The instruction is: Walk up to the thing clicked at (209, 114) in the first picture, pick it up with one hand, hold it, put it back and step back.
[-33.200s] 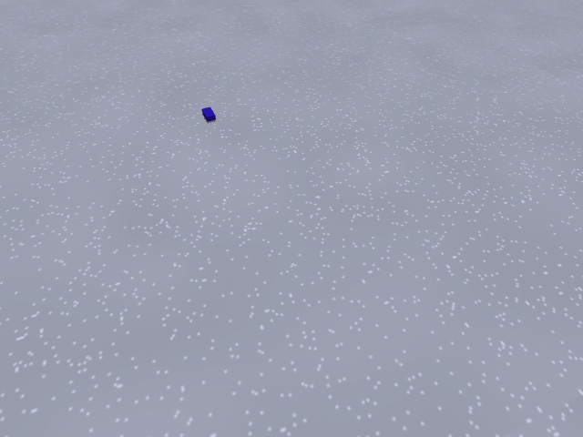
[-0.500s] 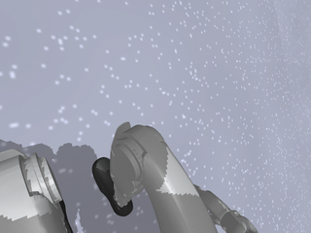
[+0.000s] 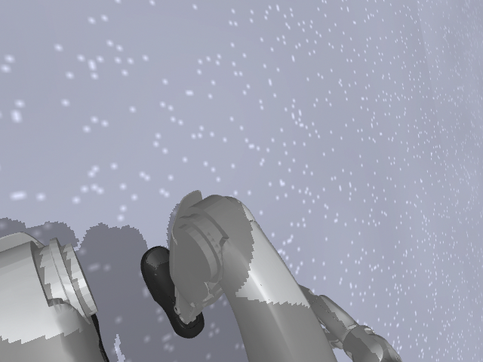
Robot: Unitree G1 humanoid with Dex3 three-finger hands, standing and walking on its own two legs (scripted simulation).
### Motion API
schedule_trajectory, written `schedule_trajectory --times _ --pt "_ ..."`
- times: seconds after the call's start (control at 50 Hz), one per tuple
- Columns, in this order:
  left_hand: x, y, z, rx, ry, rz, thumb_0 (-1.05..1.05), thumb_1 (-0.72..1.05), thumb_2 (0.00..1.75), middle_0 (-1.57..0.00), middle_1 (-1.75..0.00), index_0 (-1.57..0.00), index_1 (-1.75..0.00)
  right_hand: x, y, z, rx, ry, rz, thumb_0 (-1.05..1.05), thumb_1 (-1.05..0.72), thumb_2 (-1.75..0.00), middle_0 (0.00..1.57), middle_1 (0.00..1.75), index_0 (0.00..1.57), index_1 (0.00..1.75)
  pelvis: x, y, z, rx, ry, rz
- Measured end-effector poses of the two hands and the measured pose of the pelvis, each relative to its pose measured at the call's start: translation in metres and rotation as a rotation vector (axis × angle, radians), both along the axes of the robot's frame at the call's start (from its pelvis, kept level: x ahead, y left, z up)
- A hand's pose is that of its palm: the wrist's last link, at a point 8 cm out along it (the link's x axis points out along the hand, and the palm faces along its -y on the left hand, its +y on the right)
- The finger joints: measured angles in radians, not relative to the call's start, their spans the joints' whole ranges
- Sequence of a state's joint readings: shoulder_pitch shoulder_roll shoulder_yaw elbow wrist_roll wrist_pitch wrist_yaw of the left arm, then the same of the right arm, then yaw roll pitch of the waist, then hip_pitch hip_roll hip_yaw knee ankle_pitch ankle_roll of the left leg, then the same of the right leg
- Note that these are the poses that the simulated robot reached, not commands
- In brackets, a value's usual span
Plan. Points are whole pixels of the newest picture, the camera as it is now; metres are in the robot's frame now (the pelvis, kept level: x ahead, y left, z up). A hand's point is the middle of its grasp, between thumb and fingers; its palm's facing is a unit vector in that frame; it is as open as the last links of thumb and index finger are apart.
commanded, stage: close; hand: left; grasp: from above
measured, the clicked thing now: out of the picture +0.43 +0.40 -0.31
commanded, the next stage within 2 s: settle in 1.30 s
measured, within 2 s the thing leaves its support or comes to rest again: leaves its support in 1.62 s
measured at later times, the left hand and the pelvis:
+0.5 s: hand out of the picture +0.41 +0.39 -0.27, palm faces -0.48 -0.16 -0.86, open 10.8 cm; pelvis +0.00 +0.00 +0.00, yaw +0 degrees
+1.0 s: hand out of the picture +0.41 +0.39 -0.27, palm faces -0.46 -0.15 -0.87, open 8.6 cm; pelvis +0.00 +0.00 +0.00, yaw +0 degrees
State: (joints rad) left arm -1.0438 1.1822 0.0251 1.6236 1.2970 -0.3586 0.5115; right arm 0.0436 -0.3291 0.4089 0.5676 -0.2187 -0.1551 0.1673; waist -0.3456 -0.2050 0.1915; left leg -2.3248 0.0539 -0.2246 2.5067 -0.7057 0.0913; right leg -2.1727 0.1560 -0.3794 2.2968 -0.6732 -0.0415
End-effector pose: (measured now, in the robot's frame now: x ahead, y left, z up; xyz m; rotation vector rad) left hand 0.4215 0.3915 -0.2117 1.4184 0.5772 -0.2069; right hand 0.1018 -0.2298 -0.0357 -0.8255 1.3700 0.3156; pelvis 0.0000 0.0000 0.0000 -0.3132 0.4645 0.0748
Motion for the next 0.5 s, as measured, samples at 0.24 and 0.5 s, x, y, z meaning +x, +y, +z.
schedule_trajectory --times 0.24,0.5 --pt "-0.0026 -0.0018 0.0011 -0.005 -0.005 -0.007 0.0 -0.12 0.66 -0.37 -0.78 -0.38 -0.76 0.0004 0.0008 -0.0008 0.013 0.003 0.013 0.0 -0.91 -0.9 0.2 0.3 0.21 0.3 -0.0012 -0.0012 0.0009 0.003 -0.005 0.0" --pt "-0.0051 -0.001 0.0007 -0.001 0.011 -0.01 0.0 0.01 0.56 -0.47 -0.69 -0.49 -0.66 -0.0048 -0.0016 0.0009 0.001 0.002 0.013 0.0 -0.91 -0.9 0.2 0.3 0.2 0.3 -0.0037 -0.0012 -0.0001 0.004 -0.016 -0.002"
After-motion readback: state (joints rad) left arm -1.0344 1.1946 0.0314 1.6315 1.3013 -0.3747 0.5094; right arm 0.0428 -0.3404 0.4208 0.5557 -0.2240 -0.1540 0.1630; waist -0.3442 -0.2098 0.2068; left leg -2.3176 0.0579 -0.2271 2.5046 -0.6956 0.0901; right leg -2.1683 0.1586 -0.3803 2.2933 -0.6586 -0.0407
